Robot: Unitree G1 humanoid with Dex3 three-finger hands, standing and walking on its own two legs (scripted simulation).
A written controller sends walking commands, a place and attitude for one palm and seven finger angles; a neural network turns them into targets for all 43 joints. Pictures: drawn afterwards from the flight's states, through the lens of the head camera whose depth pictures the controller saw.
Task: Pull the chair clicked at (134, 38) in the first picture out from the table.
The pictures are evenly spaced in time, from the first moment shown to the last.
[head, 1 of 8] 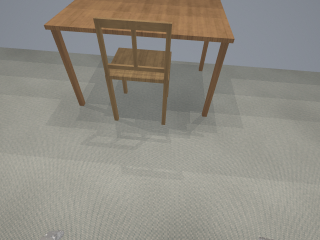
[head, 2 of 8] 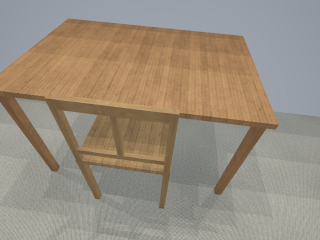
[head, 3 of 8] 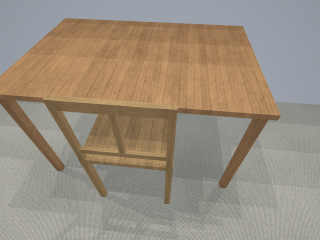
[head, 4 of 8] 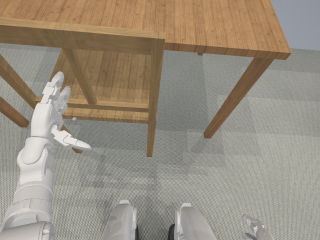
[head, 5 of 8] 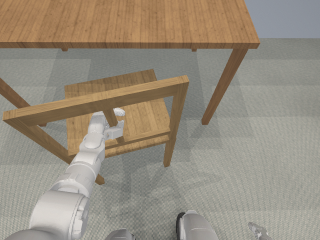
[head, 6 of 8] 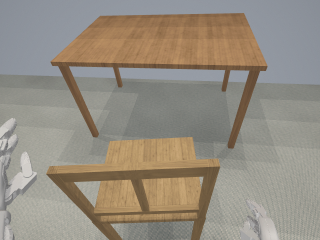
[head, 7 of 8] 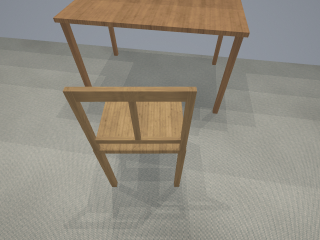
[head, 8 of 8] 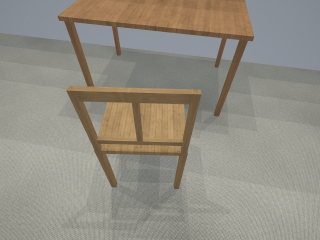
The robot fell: no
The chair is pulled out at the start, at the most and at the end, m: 0.00 0.58 0.58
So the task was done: yes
